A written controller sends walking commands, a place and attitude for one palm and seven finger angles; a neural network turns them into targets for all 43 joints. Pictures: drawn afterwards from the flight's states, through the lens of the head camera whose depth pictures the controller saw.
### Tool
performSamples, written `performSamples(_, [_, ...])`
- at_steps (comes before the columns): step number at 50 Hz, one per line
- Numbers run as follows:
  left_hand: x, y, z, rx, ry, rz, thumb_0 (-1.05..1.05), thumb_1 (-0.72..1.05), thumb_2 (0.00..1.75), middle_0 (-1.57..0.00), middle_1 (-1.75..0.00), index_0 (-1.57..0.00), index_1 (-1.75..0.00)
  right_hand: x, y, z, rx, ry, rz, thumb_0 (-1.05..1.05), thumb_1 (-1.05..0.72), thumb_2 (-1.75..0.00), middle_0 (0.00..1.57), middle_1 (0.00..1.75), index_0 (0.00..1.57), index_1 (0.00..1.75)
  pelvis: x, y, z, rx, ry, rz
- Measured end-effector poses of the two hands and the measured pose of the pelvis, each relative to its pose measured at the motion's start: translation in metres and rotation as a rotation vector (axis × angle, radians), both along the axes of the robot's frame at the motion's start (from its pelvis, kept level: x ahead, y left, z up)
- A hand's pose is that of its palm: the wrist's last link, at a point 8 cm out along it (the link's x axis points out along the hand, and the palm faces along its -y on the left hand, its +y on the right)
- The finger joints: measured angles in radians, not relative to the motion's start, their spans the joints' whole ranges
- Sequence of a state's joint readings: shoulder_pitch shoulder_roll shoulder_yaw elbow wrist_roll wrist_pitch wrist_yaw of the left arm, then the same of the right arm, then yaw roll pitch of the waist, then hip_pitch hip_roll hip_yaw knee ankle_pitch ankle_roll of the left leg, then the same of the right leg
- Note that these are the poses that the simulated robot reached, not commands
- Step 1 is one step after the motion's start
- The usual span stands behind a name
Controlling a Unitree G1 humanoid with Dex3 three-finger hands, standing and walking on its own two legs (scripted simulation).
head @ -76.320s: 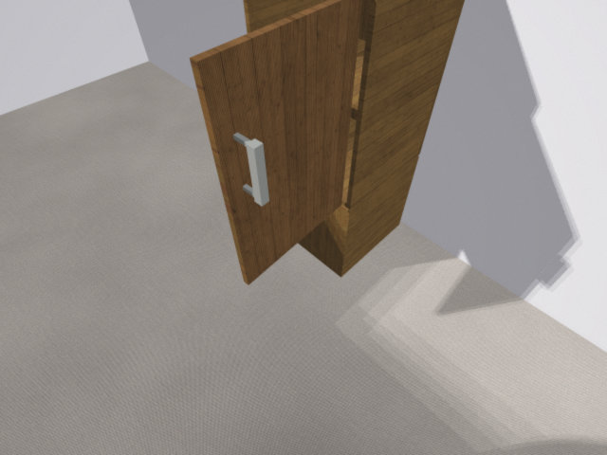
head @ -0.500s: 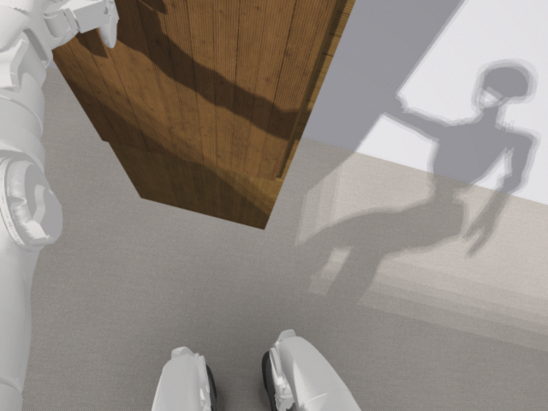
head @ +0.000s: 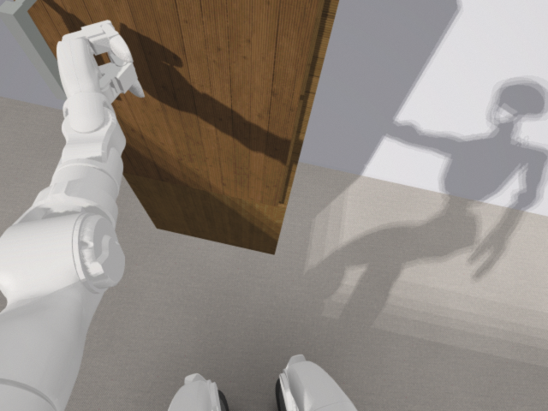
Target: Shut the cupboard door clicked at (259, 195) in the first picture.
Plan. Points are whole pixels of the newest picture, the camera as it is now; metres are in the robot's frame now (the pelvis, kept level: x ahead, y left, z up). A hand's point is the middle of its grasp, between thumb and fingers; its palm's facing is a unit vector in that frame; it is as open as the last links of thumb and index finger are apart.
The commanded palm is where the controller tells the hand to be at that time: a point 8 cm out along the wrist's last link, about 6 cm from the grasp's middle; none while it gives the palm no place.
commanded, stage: pull the fist back off the door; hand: left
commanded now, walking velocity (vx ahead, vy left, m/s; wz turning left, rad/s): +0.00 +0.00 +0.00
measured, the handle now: (49, 47) +0.64 +0.21 +0.10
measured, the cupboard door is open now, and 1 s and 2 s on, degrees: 0 0 0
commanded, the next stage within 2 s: draw the hand back to the body in 0.40 s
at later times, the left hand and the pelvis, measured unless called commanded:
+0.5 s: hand (134, 115) +0.50 +0.10 +0.11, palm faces +0.11 -0.99 -0.03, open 3.1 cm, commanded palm +0.47 +0.15 +0.11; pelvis +0.01 -0.02 +0.02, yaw +2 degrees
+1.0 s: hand (57, 182) +0.37 +0.15 +0.17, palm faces +0.09 -1.00 -0.03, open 3.1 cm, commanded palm +0.33 +0.20 +0.17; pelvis +0.01 -0.01 +0.05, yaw +2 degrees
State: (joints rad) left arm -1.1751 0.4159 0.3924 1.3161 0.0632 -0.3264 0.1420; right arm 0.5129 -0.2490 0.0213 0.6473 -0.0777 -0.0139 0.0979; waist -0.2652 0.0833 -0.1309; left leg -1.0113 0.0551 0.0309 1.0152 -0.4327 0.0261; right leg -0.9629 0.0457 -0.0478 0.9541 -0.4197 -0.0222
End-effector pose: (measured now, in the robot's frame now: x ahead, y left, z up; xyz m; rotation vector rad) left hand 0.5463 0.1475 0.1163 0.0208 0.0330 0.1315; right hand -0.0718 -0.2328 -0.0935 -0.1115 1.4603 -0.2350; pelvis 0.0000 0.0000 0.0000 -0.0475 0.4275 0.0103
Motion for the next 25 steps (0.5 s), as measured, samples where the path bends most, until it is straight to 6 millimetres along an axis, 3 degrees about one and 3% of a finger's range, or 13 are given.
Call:
performSamples(7, [-0.029, 0.006, -0.003, 0.003, -0.005, -0.019, 0.01, 0.91, 0.90, -1.30, -1.50, -1.30, -1.50, 0.019, -0.018, 0.007, 0.002, -0.002, 0.024, 0.00, -0.90, -0.90, 0.20, 0.30, 0.20, 0.30, 0.011, -0.006, 0.013, 0.015, -0.052, 0.003])
performSamples(16, [-0.066, 0.000, -0.013, -0.023, -0.054, -0.016, 0.02, 0.90, 0.90, -1.30, -1.50, -1.30, -1.50, 0.086, -0.044, 0.007, -0.049, -0.154, 0.089, 0.00, -0.90, -0.90, 0.20, 0.30, 0.20, 0.30, 0.016, -0.012, 0.018, 0.025, -0.101, 0.015])
performSamples(21, [-0.076, -0.001, -0.007, 0.013, -0.067, -0.026, 0.02, 0.90, 0.90, -1.31, -1.50, -1.30, -1.50, 0.120, -0.046, 0.003, -0.045, -0.243, 0.108, 0.00, -0.90, -0.90, 0.20, 0.30, 0.20, 0.30, 0.015, -0.015, 0.018, 0.034, -0.121, 0.017])
performSamples(25, [-0.076, -0.001, -0.004, 0.014, -0.028, -0.022, 0.02, 0.90, 0.90, -1.31, -1.50, -1.30, -1.50, 0.135, -0.041, 0.001, -0.030, -0.282, 0.119, 0.00, -0.90, -0.90, 0.20, 0.30, 0.20, 0.30, 0.012, -0.017, 0.019, 0.038, -0.133, 0.024])
